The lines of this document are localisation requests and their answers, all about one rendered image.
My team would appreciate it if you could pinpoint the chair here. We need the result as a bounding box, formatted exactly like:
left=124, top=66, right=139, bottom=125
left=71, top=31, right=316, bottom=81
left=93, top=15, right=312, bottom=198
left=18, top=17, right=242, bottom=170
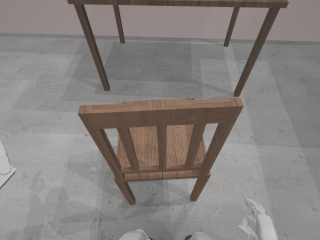
left=78, top=98, right=244, bottom=205

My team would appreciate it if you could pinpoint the robot right hand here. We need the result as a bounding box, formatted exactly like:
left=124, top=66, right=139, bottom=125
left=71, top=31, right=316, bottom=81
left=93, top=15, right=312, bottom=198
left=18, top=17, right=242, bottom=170
left=238, top=197, right=278, bottom=240

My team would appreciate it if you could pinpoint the robot left hand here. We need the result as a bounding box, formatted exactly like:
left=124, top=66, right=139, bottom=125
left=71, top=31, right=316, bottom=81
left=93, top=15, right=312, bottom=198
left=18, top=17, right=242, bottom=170
left=0, top=140, right=16, bottom=189

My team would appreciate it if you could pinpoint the table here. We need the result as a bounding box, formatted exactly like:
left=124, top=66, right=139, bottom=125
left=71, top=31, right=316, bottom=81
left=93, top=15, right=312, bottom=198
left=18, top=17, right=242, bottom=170
left=67, top=0, right=289, bottom=97

